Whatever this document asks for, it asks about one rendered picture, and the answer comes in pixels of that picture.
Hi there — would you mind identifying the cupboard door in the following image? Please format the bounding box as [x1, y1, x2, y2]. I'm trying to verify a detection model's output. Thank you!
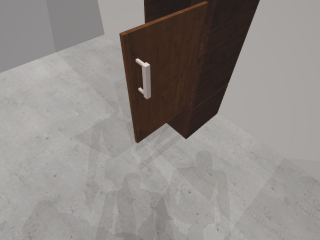
[119, 1, 209, 144]

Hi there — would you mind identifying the handle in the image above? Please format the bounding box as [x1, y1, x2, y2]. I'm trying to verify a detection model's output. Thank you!
[135, 58, 151, 99]

